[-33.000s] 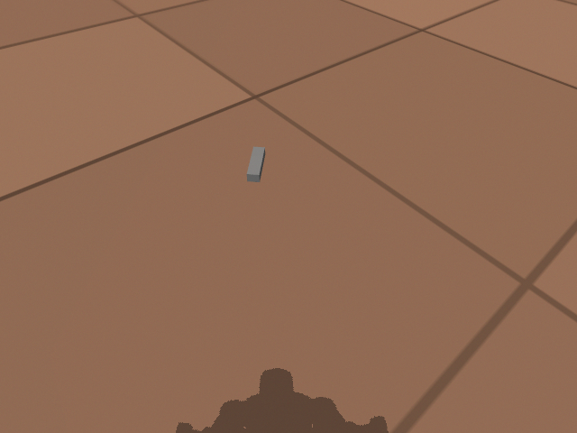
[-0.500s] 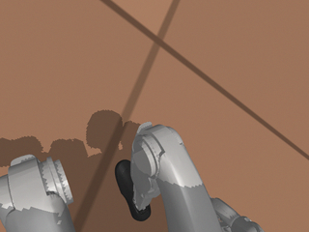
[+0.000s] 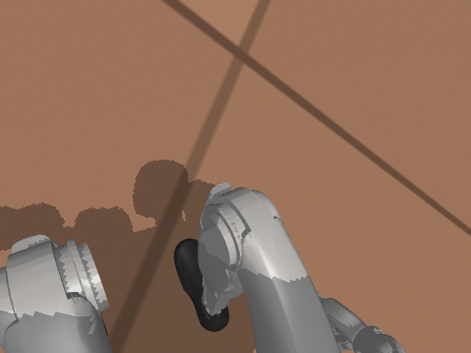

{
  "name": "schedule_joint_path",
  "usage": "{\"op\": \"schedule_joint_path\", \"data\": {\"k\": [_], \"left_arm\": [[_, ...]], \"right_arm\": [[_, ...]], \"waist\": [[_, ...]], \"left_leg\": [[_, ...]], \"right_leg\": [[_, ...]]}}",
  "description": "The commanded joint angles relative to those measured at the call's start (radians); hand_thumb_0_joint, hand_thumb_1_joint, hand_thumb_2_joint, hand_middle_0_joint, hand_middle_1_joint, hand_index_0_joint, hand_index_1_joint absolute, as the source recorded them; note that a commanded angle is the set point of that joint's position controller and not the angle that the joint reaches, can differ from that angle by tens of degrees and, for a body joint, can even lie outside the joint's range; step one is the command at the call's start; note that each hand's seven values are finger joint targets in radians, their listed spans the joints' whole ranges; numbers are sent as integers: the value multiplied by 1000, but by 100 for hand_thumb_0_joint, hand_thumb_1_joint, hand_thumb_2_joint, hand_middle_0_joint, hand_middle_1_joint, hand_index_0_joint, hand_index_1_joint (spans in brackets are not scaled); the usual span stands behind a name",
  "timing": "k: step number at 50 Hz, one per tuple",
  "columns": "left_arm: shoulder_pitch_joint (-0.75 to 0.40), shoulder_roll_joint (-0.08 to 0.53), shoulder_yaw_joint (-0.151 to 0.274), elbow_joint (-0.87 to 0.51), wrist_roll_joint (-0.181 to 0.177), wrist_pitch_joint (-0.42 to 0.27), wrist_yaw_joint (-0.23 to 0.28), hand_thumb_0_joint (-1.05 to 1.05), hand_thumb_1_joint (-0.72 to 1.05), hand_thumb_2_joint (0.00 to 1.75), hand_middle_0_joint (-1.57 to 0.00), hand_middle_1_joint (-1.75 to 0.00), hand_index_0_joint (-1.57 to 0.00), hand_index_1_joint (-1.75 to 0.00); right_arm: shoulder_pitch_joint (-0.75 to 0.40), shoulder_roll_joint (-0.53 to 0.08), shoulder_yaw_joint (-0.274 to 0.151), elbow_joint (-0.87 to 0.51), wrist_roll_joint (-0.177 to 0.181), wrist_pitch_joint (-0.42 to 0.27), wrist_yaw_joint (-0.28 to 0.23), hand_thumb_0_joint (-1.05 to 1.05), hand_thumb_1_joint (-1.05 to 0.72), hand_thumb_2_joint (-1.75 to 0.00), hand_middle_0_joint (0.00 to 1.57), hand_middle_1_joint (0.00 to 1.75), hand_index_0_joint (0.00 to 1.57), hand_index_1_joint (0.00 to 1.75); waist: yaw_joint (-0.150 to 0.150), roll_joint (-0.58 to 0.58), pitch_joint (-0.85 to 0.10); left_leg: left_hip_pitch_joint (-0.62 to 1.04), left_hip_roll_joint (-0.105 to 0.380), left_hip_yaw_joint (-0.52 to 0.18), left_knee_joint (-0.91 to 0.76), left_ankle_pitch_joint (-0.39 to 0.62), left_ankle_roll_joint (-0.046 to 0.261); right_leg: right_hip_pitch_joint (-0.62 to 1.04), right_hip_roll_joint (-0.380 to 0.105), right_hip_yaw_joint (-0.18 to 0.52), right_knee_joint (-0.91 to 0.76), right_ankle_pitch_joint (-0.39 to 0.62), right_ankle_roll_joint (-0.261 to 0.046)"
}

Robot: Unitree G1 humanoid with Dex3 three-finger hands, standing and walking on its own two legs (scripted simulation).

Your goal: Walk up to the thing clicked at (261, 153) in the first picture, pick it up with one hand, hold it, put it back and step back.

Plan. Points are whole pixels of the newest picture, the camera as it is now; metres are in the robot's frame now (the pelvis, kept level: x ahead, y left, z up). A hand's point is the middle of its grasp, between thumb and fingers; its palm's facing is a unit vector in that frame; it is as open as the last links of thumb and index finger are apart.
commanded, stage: withdraw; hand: left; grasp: from above
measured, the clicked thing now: out of the picture +0.41 +0.37 -0.27
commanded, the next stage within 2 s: home in 0.98 s
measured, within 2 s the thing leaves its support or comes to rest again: neither
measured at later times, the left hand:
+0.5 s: hand out of the picture +0.43 +0.39 -0.15, palm faces -0.31 -0.10 -0.95, open 14.0 cm
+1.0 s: hand out of the picture +0.40 +0.37 -0.12, palm faces -0.49 -0.13 -0.86, open 13.9 cm
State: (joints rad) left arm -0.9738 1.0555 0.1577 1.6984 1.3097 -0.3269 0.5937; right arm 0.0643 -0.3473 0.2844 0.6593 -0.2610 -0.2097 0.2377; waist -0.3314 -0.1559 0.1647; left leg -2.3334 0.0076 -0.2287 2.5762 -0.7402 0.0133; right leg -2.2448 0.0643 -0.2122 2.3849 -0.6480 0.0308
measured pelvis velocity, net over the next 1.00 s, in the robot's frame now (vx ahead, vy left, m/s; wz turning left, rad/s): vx -0.01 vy -0.01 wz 0.10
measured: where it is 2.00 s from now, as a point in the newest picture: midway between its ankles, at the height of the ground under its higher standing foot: (156, 332)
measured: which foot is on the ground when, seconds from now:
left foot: down 0.00-1.00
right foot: down 0.00-1.00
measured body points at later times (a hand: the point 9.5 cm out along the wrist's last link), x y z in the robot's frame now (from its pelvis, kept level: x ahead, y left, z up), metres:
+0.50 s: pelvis +0.01 +0.00 +0.02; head +0.23 +0.13 +0.38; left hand +0.44 +0.40 -0.10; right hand +0.11 -0.25 -0.07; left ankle +0.06 +0.12 -0.27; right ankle +0.12 -0.11 -0.26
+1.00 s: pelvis -0.01 -0.01 +0.04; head +0.21 +0.11 +0.42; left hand +0.42 +0.37 -0.07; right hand +0.09 -0.28 -0.05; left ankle +0.06 +0.12 -0.27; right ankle +0.12 -0.11 -0.26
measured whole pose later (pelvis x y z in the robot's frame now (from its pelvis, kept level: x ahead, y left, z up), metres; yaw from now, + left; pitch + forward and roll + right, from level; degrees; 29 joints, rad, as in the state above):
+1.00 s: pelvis -0.01 -0.01 +0.04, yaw +6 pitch +32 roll -9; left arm -0.98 0.87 0.05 1.46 1.26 -0.32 0.29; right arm 0.15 -0.33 0.14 0.68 -0.13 -0.02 0.12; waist -0.25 -0.04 -0.02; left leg -2.28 -0.01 -0.12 2.38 -0.66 0.02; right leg -2.21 0.03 -0.12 2.27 -0.62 0.01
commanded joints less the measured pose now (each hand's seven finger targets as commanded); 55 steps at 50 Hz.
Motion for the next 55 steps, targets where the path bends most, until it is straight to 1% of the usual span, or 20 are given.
{"op": "schedule_joint_path", "data": {"k": [1,2,4,5,7,8,10,13,15,17,18,22,27,30,34,38,43,46,51,55], "left_arm": [[-196,239,5,-105,-11,-8,40,0,-51,98,-6,-103,-7,-103],[-204,262,16,-95,-7,-7,47,0,-50,98,-6,-103,-7,-102],[-186,277,43,-100,-13,-3,59,0,-50,100,-6,-103,-6,-103],[-183,233,12,-102,-12,-2,59,0,-49,98,-6,-103,-7,-102],[-218,262,4,-96,3,5,57,0,-51,98,-7,-103,-8,-101],[-245,309,42,-141,0,5,63,0,-51,98,-7,-102,-8,-101],[-243,265,20,-201,-5,15,65,0,-51,98,-7,-102,-8,-101],[-211,276,51,-238,-6,48,59,0,-51,98,-7,-101,-7,-100],[-233,245,58,-354,-32,71,39,0,-52,98,-7,-101,-7,-100],[-212,202,37,-400,-51,100,1,0,-53,99,-6,-100,-7,-100],[-194,205,55,-453,-60,114,-16,0,-53,100,-6,-100,-6,-100],[-137,90,6,-541,-113,171,-129,0,-53,100,-7,-100,-6,-100],[-153,-71,-102,-642,-182,201,-301,0,-53,101,-7,-100,-7,-101],[-158,-96,-129,-635,-216,192,-374,0,-53,101,-8,-101,-7,-101],[-178,-70,-126,-574,-208,147,-424,0,-52,101,-8,-101,-8,-102],[-202,0,-93,-515,-173,79,-404,0,-52,102,-8,-102,-8,-102],[-260,39,-78,-420,-105,21,-327,0,-52,101,-8,-103,-8,-102],[-298,43,-89,-354,-70,1,-281,0,-52,101,-8,-103,-8,-103],[-338,120,-27,-368,-32,-19,-205,0,-51,99,-7,-103,-8,-102],[-325,161,37,-469,-25,0,-146,0,-43,91,-16,-94,-17,-93]], "right_arm": [[171,-325,-97,7,7,-2,-12,0,-89,-90,20,30,20,30],[179,-323,-94,12,7,-2,-11,0,-89,-90,20,30,20,30],[176,-323,-95,15,9,2,-14,0,-89,-90,20,30,20,30],[158,-322,-94,2,6,1,-13,0,-88,-90,20,30,20,30],[157,-322,-93,7,8,1,-12,0,-90,-90,20,30,20,30],[168,-330,-96,11,9,0,-14,0,-90,-90,20,30,20,30],[161,-316,-101,4,11,-5,-12,0,-90,-90,20,30,20,30],[166,-317,-126,1,18,-8,-6,0,-90,-90,20,30,20,30],[187,-298,-151,25,27,-1,-1,0,-90,-90,20,30,20,30],[197,-288,-177,32,39,0,10,0,-90,-90,20,30,20,30],[212,-285,-195,37,51,8,11,0,-90,-90,20,30,20,30],[226,-254,-250,39,107,55,18,0,-90,-90,20,30,20,30],[282,-226,-303,35,164,122,-7,0,-90,-90,20,30,20,30],[289,-207,-303,24,182,150,-36,0,-90,-90,20,30,20,30],[279,-190,-279,0,184,177,-86,0,-90,-90,20,30,20,30],[254,-177,-249,-11,175,185,-116,0,-90,-90,20,30,20,30],[244,-186,-212,-1,154,190,-128,0,-89,-90,20,30,20,30],[239,-200,-200,1,138,191,-130,0,-90,-90,20,30,20,30],[266,-214,-202,12,110,180,-126,0,-89,-90,20,30,20,30],[282,-219,-223,17,101,168,-121,0,-88,-89,20,30,20,30]], "waist": [[-21,538,-670],[-30,529,-664],[-13,541,-682],[-11,541,-672],[-29,533,-653],[-18,553,-676],[3,606,-717],[26,647,-763],[55,707,-825],[69,734,-847],[93,746,-873],[135,677,-905],[94,491,-882],[84,383,-814],[80,266,-747],[107,293,-740],[103,382,-759],[76,418,-736],[82,501,-838],[114,600,-951]], "left_leg": [[495,29,66,-288,272,-9],[486,31,61,-280,273,-7],[484,30,62,-286,286,-9],[474,28,65,-291,278,-7],[457,32,68,-277,250,-4],[468,30,65,-287,251,-5],[521,29,66,-305,270,-14],[543,29,71,-313,288,-20],[588,24,78,-332,336,-28],[609,22,84,-347,342,-30],[622,18,87,-361,354,-31],[597,8,111,-420,299,-16],[580,-4,122,-485,234,8],[505,-15,137,-495,195,22],[423,-26,163,-477,187,33],[428,-27,174,-484,157,28],[464,-26,167,-481,161,22],[475,-21,145,-476,132,15],[550,-18,144,-434,198,5],[625,-19,150,-433,254,-2]], "right_leg": [[370,46,-58,-180,252,-54],[363,44,-62,-175,257,-51],[372,45,-64,-172,265,-53],[360,46,-64,-177,257,-54],[356,49,-54,-177,242,-55],[351,44,-57,-175,239,-55],[334,40,-58,-162,250,-60],[325,40,-51,-156,261,-63],[317,32,-48,-157,293,-66],[280,28,-38,-157,283,-71],[281,24,-33,-162,286,-73],[279,16,4,-221,242,-77],[350,12,39,-332,209,-74],[385,9,60,-382,170,-75],[437,3,84,-428,144,-72],[423,4,95,-421,89,-74],[363,5,77,-371,100,-76],[304,8,60,-336,71,-79],[320,4,45,-286,131,-78],[301,-1,31,-251,177,-79]]}}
